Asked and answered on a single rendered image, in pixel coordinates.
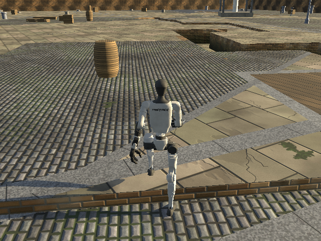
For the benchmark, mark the right robot hand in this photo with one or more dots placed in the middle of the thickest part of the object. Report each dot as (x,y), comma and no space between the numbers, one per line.
(173,124)

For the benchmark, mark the robot left upper arm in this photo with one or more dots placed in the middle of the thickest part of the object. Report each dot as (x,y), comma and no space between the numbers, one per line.
(142,114)

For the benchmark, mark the left robot hand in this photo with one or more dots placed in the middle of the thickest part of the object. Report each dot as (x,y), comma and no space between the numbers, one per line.
(133,158)

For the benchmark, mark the robot right upper arm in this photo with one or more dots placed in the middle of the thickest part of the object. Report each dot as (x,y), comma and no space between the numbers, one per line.
(178,113)

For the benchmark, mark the right robot thigh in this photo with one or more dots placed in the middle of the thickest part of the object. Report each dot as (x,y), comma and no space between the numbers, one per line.
(172,159)

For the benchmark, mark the robot left foot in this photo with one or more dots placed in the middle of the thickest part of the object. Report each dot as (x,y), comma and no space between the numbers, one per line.
(150,172)

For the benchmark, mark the left robot forearm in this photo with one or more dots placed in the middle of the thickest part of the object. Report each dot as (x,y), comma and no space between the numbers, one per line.
(136,137)

